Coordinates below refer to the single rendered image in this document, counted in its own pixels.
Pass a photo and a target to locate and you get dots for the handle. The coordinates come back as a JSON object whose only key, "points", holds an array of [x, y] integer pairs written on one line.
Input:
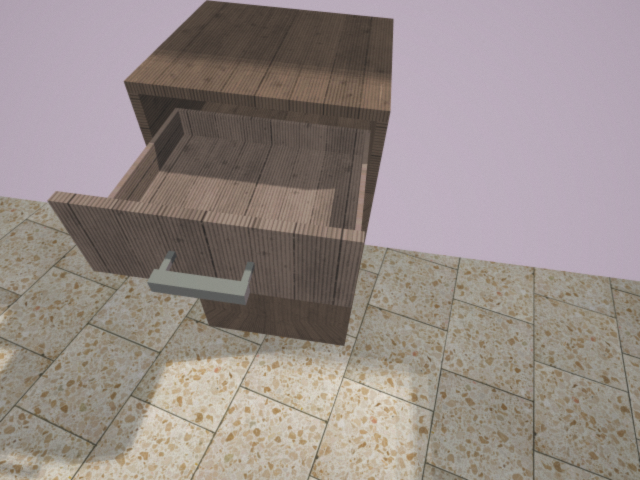
{"points": [[197, 286]]}

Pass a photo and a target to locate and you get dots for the drawer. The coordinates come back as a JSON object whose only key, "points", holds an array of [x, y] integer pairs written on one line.
{"points": [[222, 190]]}

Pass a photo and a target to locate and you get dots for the cabinet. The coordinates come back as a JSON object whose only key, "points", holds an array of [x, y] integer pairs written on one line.
{"points": [[277, 63]]}

